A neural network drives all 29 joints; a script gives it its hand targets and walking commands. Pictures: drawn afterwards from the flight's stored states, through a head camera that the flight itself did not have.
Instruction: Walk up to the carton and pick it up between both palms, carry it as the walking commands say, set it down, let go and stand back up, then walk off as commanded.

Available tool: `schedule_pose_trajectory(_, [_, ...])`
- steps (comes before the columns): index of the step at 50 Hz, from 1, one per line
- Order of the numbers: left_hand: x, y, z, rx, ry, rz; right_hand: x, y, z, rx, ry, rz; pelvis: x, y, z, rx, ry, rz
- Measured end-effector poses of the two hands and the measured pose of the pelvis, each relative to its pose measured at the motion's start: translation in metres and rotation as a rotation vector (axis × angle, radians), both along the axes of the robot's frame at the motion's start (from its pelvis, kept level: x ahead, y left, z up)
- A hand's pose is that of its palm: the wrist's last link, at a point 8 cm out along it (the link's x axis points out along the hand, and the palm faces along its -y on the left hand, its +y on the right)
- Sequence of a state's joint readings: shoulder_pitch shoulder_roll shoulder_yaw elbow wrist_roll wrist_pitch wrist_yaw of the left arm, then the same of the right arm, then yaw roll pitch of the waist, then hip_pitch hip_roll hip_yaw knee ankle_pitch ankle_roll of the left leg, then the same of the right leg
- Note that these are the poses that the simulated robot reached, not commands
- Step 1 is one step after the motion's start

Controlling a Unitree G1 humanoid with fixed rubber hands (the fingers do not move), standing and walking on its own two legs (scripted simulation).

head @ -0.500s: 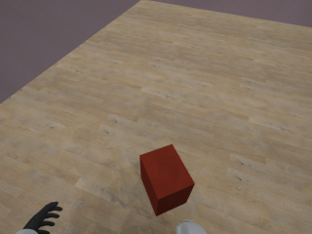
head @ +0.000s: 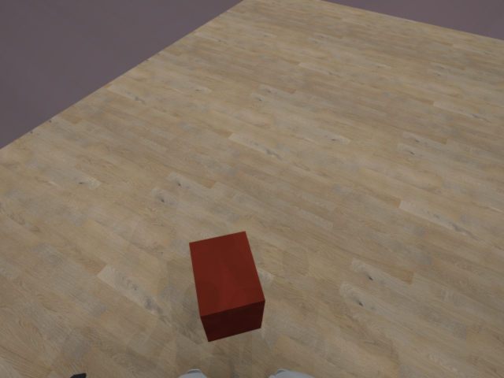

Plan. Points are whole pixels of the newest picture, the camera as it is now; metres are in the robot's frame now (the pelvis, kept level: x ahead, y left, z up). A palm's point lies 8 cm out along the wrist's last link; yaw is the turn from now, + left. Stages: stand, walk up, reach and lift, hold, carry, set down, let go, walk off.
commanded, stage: walk up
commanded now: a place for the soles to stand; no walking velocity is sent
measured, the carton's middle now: (226, 287) +0.52 +0.10 -0.59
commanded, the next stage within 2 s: none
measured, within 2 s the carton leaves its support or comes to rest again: neither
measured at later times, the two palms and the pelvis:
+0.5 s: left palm out of the picture +0.07 +0.19 -0.05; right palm out of the picture +0.16 -0.48 -0.12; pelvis +0.05 -0.15 +0.00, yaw +1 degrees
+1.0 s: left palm (105, 358) +0.19 +0.25 -0.08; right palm (493, 350) +0.22 -0.40 -0.12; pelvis +0.08 -0.08 -0.01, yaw +0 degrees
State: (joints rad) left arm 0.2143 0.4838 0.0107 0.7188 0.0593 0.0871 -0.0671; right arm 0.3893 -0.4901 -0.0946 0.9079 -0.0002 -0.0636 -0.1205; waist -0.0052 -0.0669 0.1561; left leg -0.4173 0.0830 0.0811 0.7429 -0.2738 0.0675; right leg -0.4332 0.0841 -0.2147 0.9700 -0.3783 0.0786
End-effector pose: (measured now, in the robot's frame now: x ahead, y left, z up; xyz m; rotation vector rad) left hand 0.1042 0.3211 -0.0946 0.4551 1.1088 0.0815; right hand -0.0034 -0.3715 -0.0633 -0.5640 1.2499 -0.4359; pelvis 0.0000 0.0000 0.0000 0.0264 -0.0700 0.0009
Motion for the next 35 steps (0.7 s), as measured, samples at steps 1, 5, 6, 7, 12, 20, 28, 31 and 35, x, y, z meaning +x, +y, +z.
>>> schedule_pose_trajectory(1, [0.007, -0.008, 0.002, 0.006, -0.014, -0.008, -0.008, -0.010, -0.002, -0.009, 0.013, -0.021, 0.000, -0.007, -0.001, 0.008, -0.007, 0.000])
schedule_pose_trajectory(5, [0.026, -0.040, 0.011, 0.026, -0.061, -0.033, -0.005, -0.045, -0.014, 0.000, -0.011, -0.027, -0.002, -0.044, -0.005, 0.029, -0.006, -0.015])
schedule_pose_trajectory(6, [0.026, -0.049, 0.012, 0.028, -0.071, -0.032, 0.003, -0.055, -0.018, 0.011, -0.028, -0.015, -0.002, -0.055, -0.007, 0.034, -0.008, -0.013])
schedule_pose_trajectory(7, [0.025, -0.058, 0.013, 0.032, -0.083, -0.026, 0.014, -0.064, -0.024, 0.025, -0.048, -0.003, -0.002, -0.066, -0.010, 0.036, -0.012, -0.007])
schedule_pose_trajectory(12, [-0.022, -0.097, -0.003, 0.075, -0.044, 0.040, 0.083, -0.097, -0.048, 0.111, -0.148, 0.067, 0.004, -0.113, -0.025, 0.023, -0.030, -0.007])
schedule_pose_trajectory(20, [-0.045, -0.130, 0.028, 0.142, 0.002, 0.143, 0.141, -0.115, -0.050, 0.218, -0.155, 0.104, 0.035, -0.144, -0.004, 0.044, -0.011, 0.019])
schedule_pose_trajectory(28, [-0.029, -0.125, 0.040, 0.211, 0.044, 0.152, 0.174, -0.104, -0.063, 0.274, -0.093, 0.120, 0.058, -0.145, -0.001, 0.028, 0.007, 0.014])
schedule_pose_trajectory(31, [-0.019, -0.118, 0.037, 0.212, 0.051, 0.152, 0.190, -0.095, -0.065, 0.279, -0.089, 0.131, 0.067, -0.138, -0.003, 0.018, 0.013, 0.014])
schedule_pose_trajectory(35, [-0.001, -0.102, 0.027, 0.196, 0.056, 0.154, 0.212, -0.077, -0.062, 0.272, -0.092, 0.153, 0.080, -0.122, -0.006, -0.004, 0.030, 0.019])
